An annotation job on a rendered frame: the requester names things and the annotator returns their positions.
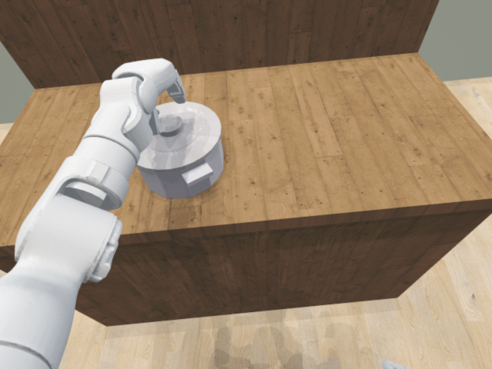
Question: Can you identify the lid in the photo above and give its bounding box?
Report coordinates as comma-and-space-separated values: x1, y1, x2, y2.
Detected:
136, 101, 221, 173

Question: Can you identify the robot left hand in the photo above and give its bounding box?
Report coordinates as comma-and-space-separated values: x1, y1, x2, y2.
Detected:
112, 58, 186, 135

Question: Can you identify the robot left forearm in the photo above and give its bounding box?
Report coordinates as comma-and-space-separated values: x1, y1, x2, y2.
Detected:
15, 70, 158, 261

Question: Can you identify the table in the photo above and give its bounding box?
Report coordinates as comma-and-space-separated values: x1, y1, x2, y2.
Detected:
0, 0, 492, 327

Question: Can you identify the left robot upper arm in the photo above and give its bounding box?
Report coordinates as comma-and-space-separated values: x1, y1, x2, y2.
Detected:
0, 193, 123, 369

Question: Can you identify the pot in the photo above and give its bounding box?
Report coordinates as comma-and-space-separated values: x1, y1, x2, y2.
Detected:
138, 139, 224, 198

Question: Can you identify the knob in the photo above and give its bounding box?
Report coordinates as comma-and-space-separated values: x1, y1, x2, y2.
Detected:
159, 115, 184, 137

